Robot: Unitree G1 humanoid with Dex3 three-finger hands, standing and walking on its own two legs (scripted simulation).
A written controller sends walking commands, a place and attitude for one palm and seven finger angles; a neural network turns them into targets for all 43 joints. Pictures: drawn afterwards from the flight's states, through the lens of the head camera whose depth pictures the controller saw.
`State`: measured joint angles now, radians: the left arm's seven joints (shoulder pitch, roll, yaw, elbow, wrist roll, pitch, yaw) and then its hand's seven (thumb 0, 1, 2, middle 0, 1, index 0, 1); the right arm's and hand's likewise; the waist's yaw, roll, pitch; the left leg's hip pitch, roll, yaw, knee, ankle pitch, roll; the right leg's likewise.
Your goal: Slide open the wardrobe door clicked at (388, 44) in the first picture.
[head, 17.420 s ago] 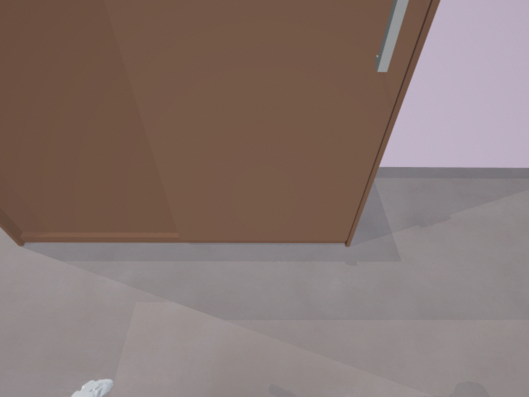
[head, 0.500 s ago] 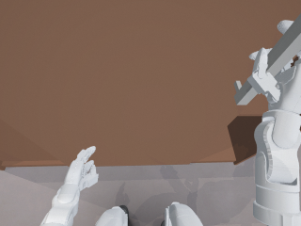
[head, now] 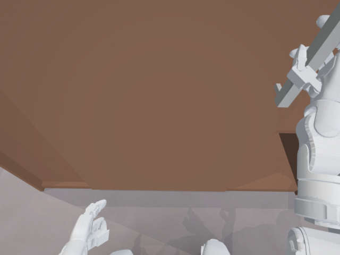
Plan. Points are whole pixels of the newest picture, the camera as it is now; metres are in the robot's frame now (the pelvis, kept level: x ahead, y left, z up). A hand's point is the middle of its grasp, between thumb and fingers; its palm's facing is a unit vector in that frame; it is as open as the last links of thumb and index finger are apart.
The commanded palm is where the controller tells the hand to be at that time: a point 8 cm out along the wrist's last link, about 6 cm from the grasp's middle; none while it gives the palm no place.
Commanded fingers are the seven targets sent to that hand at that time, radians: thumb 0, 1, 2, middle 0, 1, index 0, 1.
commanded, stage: step sideways, sliding the door along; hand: right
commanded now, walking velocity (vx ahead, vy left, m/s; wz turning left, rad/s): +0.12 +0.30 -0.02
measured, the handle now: (314, 44) +0.44 -0.25 +0.25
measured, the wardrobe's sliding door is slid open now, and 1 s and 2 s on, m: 0.44 0.62 0.62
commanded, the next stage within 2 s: stop walking and hold the door there in 1.32 s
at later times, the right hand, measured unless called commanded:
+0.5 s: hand (231, 65) +0.40 -0.10 +0.23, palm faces +0.31 +0.95 -0.05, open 7.2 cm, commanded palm +0.37 -0.07 +0.22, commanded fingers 0.00 -0.90 -0.90 0.45 1.40 0.45 1.40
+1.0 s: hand (193, 64) +0.40 -0.03 +0.23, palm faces +0.40 +0.91 -0.04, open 7.3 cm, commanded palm +0.37 +0.00 +0.21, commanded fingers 0.00 -0.90 -0.90 0.45 1.40 0.45 1.40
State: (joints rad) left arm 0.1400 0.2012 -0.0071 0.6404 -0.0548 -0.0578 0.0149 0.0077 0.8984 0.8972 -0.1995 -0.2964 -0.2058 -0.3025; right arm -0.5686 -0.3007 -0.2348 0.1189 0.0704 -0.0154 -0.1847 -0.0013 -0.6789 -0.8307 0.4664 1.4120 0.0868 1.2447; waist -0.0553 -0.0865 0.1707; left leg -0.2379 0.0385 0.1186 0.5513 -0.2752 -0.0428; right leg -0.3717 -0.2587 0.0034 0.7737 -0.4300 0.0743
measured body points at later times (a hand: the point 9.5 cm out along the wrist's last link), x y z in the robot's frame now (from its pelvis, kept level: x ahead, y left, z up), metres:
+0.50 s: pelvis -0.01 +0.12 +0.01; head +0.06 +0.10 +0.45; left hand +0.18 +0.31 -0.10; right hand +0.38 -0.15 +0.24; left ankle +0.02 +0.29 -0.70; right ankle +0.01 -0.08 -0.72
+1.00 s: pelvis +0.01 +0.23 +0.02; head +0.10 +0.19 +0.46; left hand +0.23 +0.41 -0.08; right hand +0.37 -0.08 +0.23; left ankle +0.06 +0.42 -0.66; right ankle +0.02 +0.06 -0.72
